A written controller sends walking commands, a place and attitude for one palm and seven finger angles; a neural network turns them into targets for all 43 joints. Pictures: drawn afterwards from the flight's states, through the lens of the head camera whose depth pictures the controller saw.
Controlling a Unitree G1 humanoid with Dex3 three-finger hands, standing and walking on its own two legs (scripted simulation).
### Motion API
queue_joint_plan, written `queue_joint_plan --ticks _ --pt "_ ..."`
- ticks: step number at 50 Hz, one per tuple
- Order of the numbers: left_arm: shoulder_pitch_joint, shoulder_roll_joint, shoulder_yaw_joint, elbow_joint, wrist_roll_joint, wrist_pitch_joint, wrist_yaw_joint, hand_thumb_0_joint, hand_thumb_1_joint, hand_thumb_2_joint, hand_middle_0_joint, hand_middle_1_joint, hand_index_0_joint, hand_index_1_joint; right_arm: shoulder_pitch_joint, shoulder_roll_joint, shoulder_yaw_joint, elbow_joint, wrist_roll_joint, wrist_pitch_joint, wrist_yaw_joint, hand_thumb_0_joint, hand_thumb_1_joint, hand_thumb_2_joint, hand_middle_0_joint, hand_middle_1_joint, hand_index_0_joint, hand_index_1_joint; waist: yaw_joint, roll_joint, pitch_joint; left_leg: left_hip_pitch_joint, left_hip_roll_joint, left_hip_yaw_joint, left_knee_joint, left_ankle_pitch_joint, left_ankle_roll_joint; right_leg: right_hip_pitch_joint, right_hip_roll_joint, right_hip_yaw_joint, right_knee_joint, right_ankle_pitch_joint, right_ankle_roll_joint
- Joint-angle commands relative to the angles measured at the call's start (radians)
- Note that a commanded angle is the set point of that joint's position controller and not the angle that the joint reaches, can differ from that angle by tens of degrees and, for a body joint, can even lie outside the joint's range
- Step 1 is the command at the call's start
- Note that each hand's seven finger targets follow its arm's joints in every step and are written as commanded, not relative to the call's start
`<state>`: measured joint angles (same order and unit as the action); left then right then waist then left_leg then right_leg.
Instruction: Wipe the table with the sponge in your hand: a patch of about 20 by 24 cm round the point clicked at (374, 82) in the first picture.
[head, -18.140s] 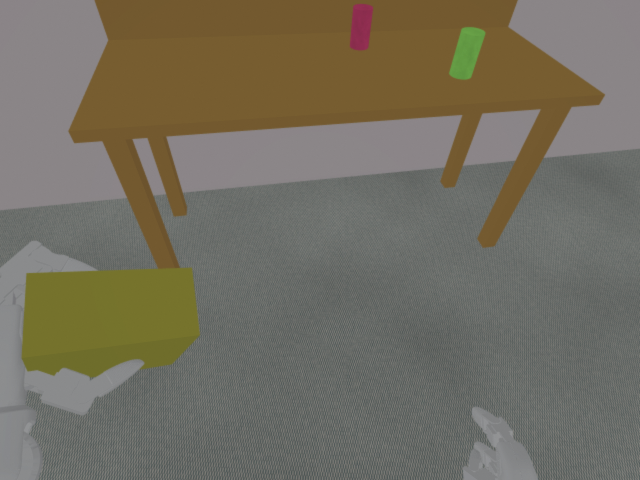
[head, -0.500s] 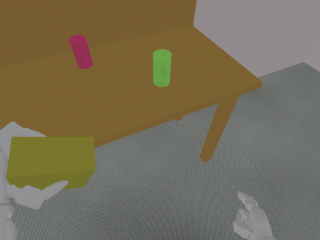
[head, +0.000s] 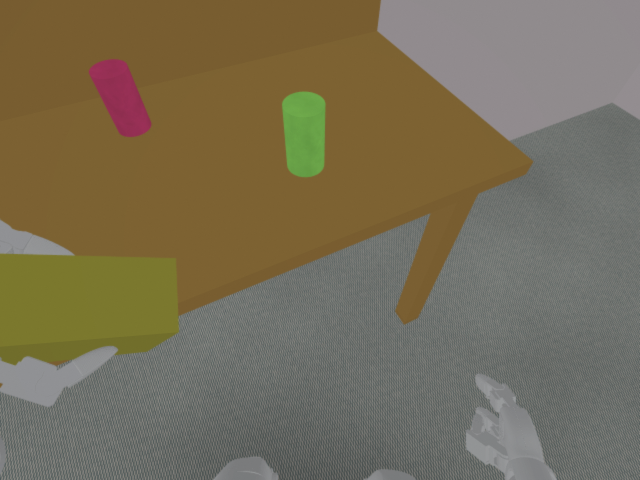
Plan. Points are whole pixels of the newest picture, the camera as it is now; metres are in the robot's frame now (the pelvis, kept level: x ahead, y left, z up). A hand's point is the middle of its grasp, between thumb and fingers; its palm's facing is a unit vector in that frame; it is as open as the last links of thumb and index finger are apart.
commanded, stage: shuffle to correct the standing spot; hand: left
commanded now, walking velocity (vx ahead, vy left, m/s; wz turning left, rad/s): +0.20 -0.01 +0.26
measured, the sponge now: (112, 311) +0.23 +0.21 +0.15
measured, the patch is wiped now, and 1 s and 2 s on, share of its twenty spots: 0.00 0.00 0.00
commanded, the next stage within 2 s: come to a stop and stand still in 0.52 s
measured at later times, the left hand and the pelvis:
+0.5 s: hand (110, 235) +0.30 +0.23 +0.17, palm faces +0.47 -0.77 -0.43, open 10.6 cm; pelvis +0.10 -0.03 +0.01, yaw +4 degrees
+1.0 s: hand (147, 186) +0.36 +0.21 +0.18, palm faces +0.43 -0.79 -0.43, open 10.6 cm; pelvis +0.16 -0.04 +0.02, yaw +5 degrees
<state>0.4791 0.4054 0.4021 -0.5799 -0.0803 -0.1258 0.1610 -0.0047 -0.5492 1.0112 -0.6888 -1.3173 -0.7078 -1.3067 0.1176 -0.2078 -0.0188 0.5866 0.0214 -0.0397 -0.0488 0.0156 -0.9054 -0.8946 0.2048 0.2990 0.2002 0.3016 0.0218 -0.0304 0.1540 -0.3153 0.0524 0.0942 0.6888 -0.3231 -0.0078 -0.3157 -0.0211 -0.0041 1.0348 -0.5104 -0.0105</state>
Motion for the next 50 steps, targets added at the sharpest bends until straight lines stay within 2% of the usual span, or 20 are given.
queue_joint_plan --ticks 1,6,7,8,9,10,14,18,19,23,25,29,30,31,32,35,38,43,46,50 --pt "-0.150 0.199 0.108 -0.213 0.025 -0.043 0.001 0.000 0.100 1.300 -1.200 -1.600 -1.200 -1.600 -0.060 -0.106 -0.028 -0.135 0.005 -0.065 0.007 0.000 -0.900 -0.900 0.200 0.300 0.200 0.300 -0.029 0.187 -0.180 0.293 0.316 -0.472 -0.335 0.329 0.300 -0.401 -0.082 0.084 0.200 -0.012 0.017" --pt "0.021 0.188 0.140 -0.258 0.008 -0.055 0.003 0.000 0.100 1.300 -1.200 -1.600 -1.200 -1.600 -0.067 -0.098 -0.014 -0.171 0.007 -0.105 0.016 0.000 -0.900 -0.900 0.200 0.300 0.200 0.300 0.024 0.210 -0.256 -0.048 0.113 -0.110 -0.150 0.018 0.118 0.210 -0.014 -0.104 -0.490 0.212 0.012" --pt "0.039 0.189 0.136 -0.255 0.012 -0.052 0.004 0.000 0.100 1.300 -1.200 -1.600 -1.200 -1.600 -0.064 -0.082 -0.015 -0.172 0.005 -0.105 0.017 0.000 -0.900 -0.900 0.200 0.300 0.200 0.300 0.024 -0.020 -0.244 -0.151 0.023 -0.043 0.099 -0.103 0.068 0.272 -0.083 0.064 -0.644 0.117 -0.027" --pt "0.070 0.207 0.152 -0.221 0.009 -0.038 0.004 0.000 0.100 1.300 -1.200 -1.600 -1.200 -1.600 -0.051 -0.074 -0.014 -0.176 0.002 -0.095 0.014 0.000 -0.900 -0.900 0.200 0.300 0.200 0.300 0.010 -0.295 -0.221 -0.294 -0.054 0.001 0.345 -0.192 0.025 0.273 -0.296 0.449 -0.784 0.019 -0.130" --pt "0.030 0.195 0.152 -0.256 -0.003 -0.036 0.004 0.000 0.100 1.300 -1.200 -1.600 -1.200 -1.600 -0.056 -0.083 -0.012 -0.176 -0.001 -0.090 0.013 0.000 -0.900 -0.900 0.200 0.300 0.200 0.300 0.014 -0.271 -0.218 -0.355 -0.030 -0.059 0.480 -0.175 0.005 0.282 -0.386 0.537 -0.818 0.084 -0.195" --pt "-0.018 0.200 0.166 -0.259 -0.004 -0.049 0.004 0.000 0.100 1.300 -1.200 -1.600 -1.200 -1.600 -0.050 -0.092 -0.008 -0.154 -0.007 -0.097 0.018 0.000 -0.900 -0.900 0.200 0.300 0.200 0.300 0.000 -0.148 -0.229 -0.358 0.011 -0.095 0.510 -0.134 -0.001 0.263 -0.383 0.484 -0.812 0.146 -0.212" --pt "0.045 0.148 0.157 -0.158 0.002 -0.044 0.013 0.000 0.100 1.300 -1.200 -1.600 -1.200 -1.600 -0.056 -0.084 -0.013 -0.122 0.006 -0.065 0.008 0.000 -0.900 -0.900 0.200 0.300 0.200 0.300 -0.017 -0.099 -0.249 -0.193 0.046 -0.066 0.231 -0.098 -0.001 0.251 -0.291 0.209 -0.635 0.662 -0.178" --pt "-0.012 0.124 0.118 -0.123 0.005 -0.053 0.024 0.000 0.100 1.300 -1.200 -1.600 -1.200 -1.600 -0.078 -0.091 -0.020 -0.114 -0.012 -0.077 -0.007 0.000 -0.900 -0.900 0.200 0.300 0.200 0.300 -0.013 -0.050 -0.285 0.152 -0.054 0.065 -0.169 0.137 0.018 0.169 -0.187 0.046 -0.559 0.568 -0.086" --pt "-0.015 0.092 0.083 -0.138 0.006 -0.055 0.018 0.000 0.100 1.300 -1.200 -1.600 -1.200 -1.600 -0.054 -0.096 -0.032 -0.122 -0.014 -0.078 -0.010 0.000 -0.900 -0.900 0.200 0.300 0.200 0.300 -0.014 -0.007 -0.275 0.216 -0.034 0.027 -0.209 0.166 0.033 0.134 -0.166 0.028 -0.494 0.510 -0.066" --pt "-0.094 0.118 0.048 -0.228 0.022 -0.053 0.011 0.000 0.100 1.300 -1.200 -1.600 -1.200 -1.600 -0.050 -0.141 -0.051 -0.165 0.011 -0.080 -0.007 0.000 -0.900 -0.900 0.200 0.300 0.200 0.300 -0.028 0.248 -0.192 0.329 0.310 -0.520 -0.383 0.222 0.274 -0.296 0.009 -0.009 -0.014 -0.053 0.021" --pt "-0.113 0.165 0.068 -0.266 0.046 -0.047 0.015 0.000 0.100 1.300 -1.200 -1.600 -1.200 -1.600 -0.055 -0.103 -0.030 -0.139 -0.006 -0.094 -0.005 0.000 -0.900 -0.900 0.200 0.300 0.200 0.300 -0.028 0.327 -0.190 0.330 0.271 -0.416 -0.339 0.388 0.263 -0.308 -0.054 0.016 -0.037 -0.022 0.007" --pt "-0.003 0.174 0.101 -0.280 0.024 -0.040 0.023 0.000 0.100 1.300 -1.200 -1.600 -1.200 -1.600 -0.065 -0.117 -0.024 -0.163 0.009 -0.110 0.002 0.000 -0.900 -0.900 0.200 0.300 0.200 0.300 0.011 0.237 -0.252 0.126 0.123 -0.114 -0.164 0.313 0.117 0.098 -0.003 -0.097 -0.510 0.202 0.004" --pt "0.000 0.184 0.114 -0.256 0.025 -0.043 0.022 0.000 0.100 1.300 -1.200 -1.600 -1.200 -1.600 -0.082 -0.109 -0.021 -0.169 0.004 -0.105 0.001 0.000 -0.900 -0.900 0.200 0.300 0.200 0.300 0.018 0.080 -0.233 -0.013 0.066 -0.068 0.007 0.194 0.080 0.208 -0.053 0.021 -0.634 0.285 -0.030" --pt "-0.006 0.201 0.128 -0.235 0.023 -0.043 0.020 0.000 0.100 1.300 -1.200 -1.600 -1.200 -1.600 -0.074 -0.089 -0.020 -0.170 0.000 -0.096 0.000 0.000 -0.900 -0.900 0.200 0.300 0.200 0.300 0.003 -0.176 -0.239 -0.187 -0.035 0.013 0.258 0.001 0.033 0.293 -0.255 0.372 -0.728 0.340 -0.123" --pt "-0.042 0.202 0.138 -0.238 0.004 -0.042 0.020 0.000 0.100 1.300 -1.200 -1.600 -1.200 -1.600 -0.070 -0.095 -0.015 -0.172 -0.001 -0.094 0.002 0.000 -0.900 -0.900 0.200 0.300 0.200 0.300 0.001 -0.221 -0.233 -0.310 -0.048 -0.044 0.405 -0.171 0.002 0.335 -0.385 0.517 -0.768 0.459 -0.196" --pt "0.035 0.159 0.141 -0.139 -0.009 -0.048 0.004 0.000 0.100 1.300 -1.200 -1.600 -1.200 -1.600 -0.048 -0.100 -0.015 -0.124 0.003 -0.088 0.016 0.000 -0.900 -0.900 0.200 0.300 0.200 0.300 -0.018 -0.001 -0.204 -0.286 0.022 -0.136 0.417 -0.123 -0.017 0.292 -0.350 0.343 -0.677 0.838 -0.181" --pt "0.065 0.131 0.137 -0.034 -0.006 -0.064 0.014 0.000 0.100 1.300 -1.200 -1.600 -1.200 -1.600 -0.082 -0.093 -0.004 -0.123 -0.004 -0.070 0.004 0.000 -0.900 -0.900 0.200 0.300 0.200 0.300 -0.017 -0.079 -0.273 -0.140 -0.001 -0.064 0.120 -0.057 -0.018 0.348 -0.269 0.124 -0.584 1.060 -0.113" --pt "-0.043 0.121 0.092 -0.095 -0.005 -0.049 0.013 0.000 0.100 1.300 -1.200 -1.600 -1.200 -1.600 -0.111 -0.096 -0.019 -0.146 -0.004 -0.085 -0.010 0.000 -0.900 -0.900 0.200 0.300 0.200 0.300 -0.009 -0.140 -0.269 0.087 -0.049 0.005 -0.150 0.161 0.000 0.283 -0.239 0.061 -0.554 1.016 -0.041" --pt "-0.025 0.120 0.067 -0.209 0.000 -0.038 0.013 0.000 0.100 1.300 -1.200 -1.600 -1.200 -1.600 -0.097 -0.118 -0.037 -0.170 -0.003 -0.087 -0.016 0.000 -0.900 -0.900 0.200 0.300 0.200 0.300 0.008 -0.003 -0.290 0.248 0.079 -0.095 -0.189 0.622 0.048 0.163 -0.146 0.020 -0.519 0.756 0.024" --pt "0.035 0.148 0.099 -0.260 0.005 -0.041 0.018 0.000 0.100 1.300 -1.200 -1.600 -1.200 -1.600 -0.087 -0.117 -0.031 -0.179 0.001 -0.088 -0.026 0.000 -0.900 -0.900 0.200 0.300 0.200 0.300 0.010 0.093 -0.283 0.205 0.115 -0.137 -0.195 0.601 0.054 0.154 -0.077 0.008 -0.573 0.564 0.020"
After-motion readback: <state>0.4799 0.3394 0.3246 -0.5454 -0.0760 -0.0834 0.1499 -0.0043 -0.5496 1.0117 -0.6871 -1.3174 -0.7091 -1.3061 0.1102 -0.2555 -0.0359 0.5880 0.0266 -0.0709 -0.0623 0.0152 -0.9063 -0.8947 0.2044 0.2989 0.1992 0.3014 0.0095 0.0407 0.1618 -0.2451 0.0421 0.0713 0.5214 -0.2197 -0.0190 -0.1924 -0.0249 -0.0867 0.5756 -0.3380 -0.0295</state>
